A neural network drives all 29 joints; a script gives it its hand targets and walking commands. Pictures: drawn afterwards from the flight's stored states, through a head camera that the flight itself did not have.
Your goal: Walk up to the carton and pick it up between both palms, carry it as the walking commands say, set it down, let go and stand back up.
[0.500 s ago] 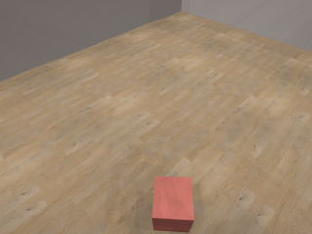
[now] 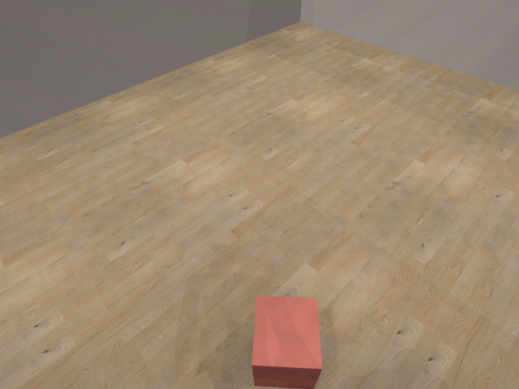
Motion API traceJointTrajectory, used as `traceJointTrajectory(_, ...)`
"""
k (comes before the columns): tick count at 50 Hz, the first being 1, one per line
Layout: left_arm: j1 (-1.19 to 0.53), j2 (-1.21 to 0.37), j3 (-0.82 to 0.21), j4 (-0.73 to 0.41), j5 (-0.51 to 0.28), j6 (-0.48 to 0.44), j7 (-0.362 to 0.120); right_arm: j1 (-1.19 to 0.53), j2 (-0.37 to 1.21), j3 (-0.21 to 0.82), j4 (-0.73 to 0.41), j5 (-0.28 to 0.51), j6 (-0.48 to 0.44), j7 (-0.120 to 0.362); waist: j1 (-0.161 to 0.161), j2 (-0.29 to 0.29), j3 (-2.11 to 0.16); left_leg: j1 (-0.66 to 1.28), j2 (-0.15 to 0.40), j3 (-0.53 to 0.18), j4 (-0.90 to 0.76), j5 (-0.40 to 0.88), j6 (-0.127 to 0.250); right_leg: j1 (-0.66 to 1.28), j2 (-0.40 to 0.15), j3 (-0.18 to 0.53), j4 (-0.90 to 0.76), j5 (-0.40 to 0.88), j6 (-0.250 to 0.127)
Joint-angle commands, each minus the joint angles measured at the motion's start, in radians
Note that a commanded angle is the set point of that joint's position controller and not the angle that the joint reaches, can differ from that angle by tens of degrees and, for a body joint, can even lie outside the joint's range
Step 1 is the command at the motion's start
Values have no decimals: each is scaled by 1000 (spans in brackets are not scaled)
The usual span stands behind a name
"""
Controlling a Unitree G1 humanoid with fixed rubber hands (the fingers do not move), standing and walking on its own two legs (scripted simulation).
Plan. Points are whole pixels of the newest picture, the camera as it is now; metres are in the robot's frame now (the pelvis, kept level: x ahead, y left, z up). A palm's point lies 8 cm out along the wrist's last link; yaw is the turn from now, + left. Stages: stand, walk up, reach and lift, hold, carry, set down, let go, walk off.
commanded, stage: walk up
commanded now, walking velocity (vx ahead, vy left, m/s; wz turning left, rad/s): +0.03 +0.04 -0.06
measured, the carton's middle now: (285, 342) +0.42 -0.03 -0.64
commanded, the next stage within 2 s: none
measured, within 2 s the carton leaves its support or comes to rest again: neither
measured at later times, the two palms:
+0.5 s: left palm out of the picture +0.03 +0.23 -0.14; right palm out of the picture -0.02 -0.22 -0.14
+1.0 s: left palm out of the picture +0.05 +0.23 -0.15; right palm out of the picture -0.02 -0.22 -0.15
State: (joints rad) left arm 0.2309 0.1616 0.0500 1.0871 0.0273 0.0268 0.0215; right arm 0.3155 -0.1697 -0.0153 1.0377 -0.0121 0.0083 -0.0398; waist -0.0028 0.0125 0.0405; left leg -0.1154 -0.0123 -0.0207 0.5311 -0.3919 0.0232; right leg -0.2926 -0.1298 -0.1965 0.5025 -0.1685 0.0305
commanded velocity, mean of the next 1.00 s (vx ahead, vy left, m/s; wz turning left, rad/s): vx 0.03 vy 0.05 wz -0.03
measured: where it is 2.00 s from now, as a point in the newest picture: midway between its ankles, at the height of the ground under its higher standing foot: outside the picture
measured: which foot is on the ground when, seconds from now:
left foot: down 0.00-1.00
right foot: down 0.00-1.00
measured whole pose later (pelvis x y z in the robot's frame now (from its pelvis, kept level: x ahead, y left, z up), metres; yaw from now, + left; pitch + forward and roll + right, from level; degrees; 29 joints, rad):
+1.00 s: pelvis +0.01 +0.01 +0.00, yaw -1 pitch -1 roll -1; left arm 0.21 0.14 0.04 1.07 0.03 0.01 0.02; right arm 0.34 -0.16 -0.02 1.05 0.00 0.01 -0.04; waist -0.02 0.03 0.06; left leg -0.12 -0.01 0.00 0.56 -0.42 0.03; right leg -0.30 -0.12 -0.18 0.53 -0.19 0.04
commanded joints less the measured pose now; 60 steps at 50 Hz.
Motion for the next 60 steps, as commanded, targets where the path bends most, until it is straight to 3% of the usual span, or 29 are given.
traceJointTrajectory(1,40,81,10,-38,2,-17,1,68,-96,-12,-26,3,-11,-5,5,23,79,-264,124,-101,-218,161,49,184,-31,104,-67,53,-30)
traceJointTrajectory(2,34,85,10,-45,4,-22,-2,77,-96,-10,-19,7,-14,-6,0,18,45,-250,115,-88,-217,124,51,206,-32,100,-68,42,-37)
traceJointTrajectory(6,58,125,17,-33,3,-29,7,88,-105,-17,-13,8,-18,-10,-1,-44,-3,-205,89,-50,-116,349,28,242,-79,136,-52,271,-45)
traceJointTrajectory(7,74,147,26,-35,4,-29,10,110,-115,-26,-10,6,-17,-8,-3,-38,-35,-223,68,-29,-80,198,40,259,-110,166,-66,150,-70)
traceJointTrajectory(8,53,156,28,-36,2,-25,16,92,-99,-22,-19,1,-14,-8,-2,-81,-1,-225,81,-53,-71,328,27,226,-116,167,-59,233,-61)
traceJointTrajectory(11,35,133,28,-46,-4,-15,18,88,-118,-35,-20,3,-16,-11,-10,-3,-10,-216,97,-76,-88,396,36,209,-89,106,-10,247,-51)
traceJointTrajectory(14,12,80,21,-40,-10,2,13,92,-110,-27,-11,0,-18,-8,-17,28,33,-194,149,-135,-184,400,52,147,-13,49,-9,79,-22)
traceJointTrajectory(16,19,88,20,-48,-2,-1,10,71,-127,-31,-17,-2,-11,-8,-5,83,58,-237,132,-120,-207,250,59,160,-12,55,-21,8,-25)
traceJointTrajectory(19,27,90,16,-39,0,-9,3,66,-118,-23,-20,3,-10,-9,1,35,54,-246,131,-109,-219,168,53,183,-19,77,-49,17,-31)
traceJointTrajectory(20,24,86,16,-41,1,-13,-3,99,-103,-14,-6,3,-13,-7,-7,16,32,-247,112,-84,-234,-53,66,201,-15,88,-60,-99,-38)
traceJointTrajectory(22,19,82,9,-46,2,-17,-4,91,-92,-8,-13,3,-9,-8,-3,37,80,-261,118,-82,-235,60,55,188,-23,106,-61,1,-37)
traceJointTrajectory(25,44,97,16,-40,5,-28,2,87,-97,-14,-19,9,-13,-9,4,-36,29,-225,102,-57,-156,269,39,217,-53,132,-44,197,-40)
traceJointTrajectory(26,61,117,21,-44,5,-29,1,114,-104,-18,-11,8,-15,-7,-1,-46,-27,-211,77,-24,-134,126,47,244,-68,146,-59,90,-60)
traceJointTrajectory(27,40,123,20,-46,4,-28,8,89,-94,-12,-23,6,-14,-7,-1,-69,14,-229,87,-55,-122,260,38,214,-77,163,-56,184,-53)
traceJointTrajectory(30,62,147,27,-42,2,-26,16,110,-84,-20,-21,7,-18,-10,-8,-113,-56,-188,76,-29,-39,334,18,231,-128,184,-51,328,-82)
traceJointTrajectory(34,-2,108,24,-54,-8,-6,18,85,-123,-32,-19,4,-19,-9,-17,29,-12,-193,129,-106,-143,422,43,174,-41,71,7,184,-37)
traceJointTrajectory(37,-7,76,16,-54,-3,-3,6,89,-111,-25,-7,1,-13,-8,-14,91,74,-229,147,-132,-245,122,71,138,14,46,-1,-70,-25)
traceJointTrajectory(38,-9,65,10,-42,-2,-4,1,78,-111,-21,-10,1,-10,-10,-11,101,107,-230,158,-129,-256,141,62,122,11,60,-16,-26,-24)
traceJointTrajectory(39,10,61,5,-43,-1,-9,-3,73,-101,-18,-11,4,-9,-10,-6,91,115,-239,152,-109,-253,191,53,139,6,70,-35,20,-24)
traceJointTrajectory(41,-4,73,5,-52,0,-18,-11,107,-121,-17,-1,7,-16,-7,-20,70,80,-208,139,-83,-243,79,53,151,13,70,-29,-8,-38)
traceJointTrajectory(42,3,78,12,-46,1,-19,-8,86,-109,-14,-2,6,-11,-10,-6,27,98,-216,140,-75,-214,225,41,144,-2,96,-35,90,-30)
traceJointTrajectory(43,11,81,8,-56,4,-24,-10,117,-98,-10,4,8,-13,-9,-7,25,64,-206,115,-45,-200,154,47,186,-16,93,-40,88,-40)
traceJointTrajectory(45,39,102,11,-45,7,-29,-3,107,-93,-11,2,6,-13,-13,3,-8,30,-202,101,-25,-156,222,38,215,-51,136,-40,184,-48)
traceJointTrajectory(48,60,150,27,-44,3,-29,14,114,-87,-21,-19,9,-15,-12,-1,-126,-47,-188,74,-19,-30,353,10,249,-119,192,-31,398,-82)
traceJointTrajectory(51,43,181,40,-52,3,-19,25,123,-110,-40,-21,5,-12,-12,-11,-112,-78,-183,71,-20,34,382,7,227,-160,180,-12,425,-111)
traceJointTrajectory(54,-28,82,25,-55,-16,7,20,122,-112,-35,-11,-3,-20,-8,-35,55,12,-144,162,-138,-153,529,36,96,-13,41,46,123,-27)
traceJointTrajectory(56,-33,49,14,-55,-15,15,14,104,-127,-33,-8,-4,-17,-8,-34,135,77,-134,197,-178,-207,554,57,37,40,35,54,-55,-9)
traceJointTrajectory(59,-21,52,10,-46,-3,0,-4,84,-115,-23,-3,1,-9,-9,-12,96,84,-188,157,-118,-267,83,71,117,50,64,-5,-61,-23)
traceJointTrajectory(60,-15,67,11,-35,0,-5,-5,70,-108,-19,-6,1,-8,-11,-5,59,109,-218,160,-116,-270,105,58,142,35,86,-29,-4,-27)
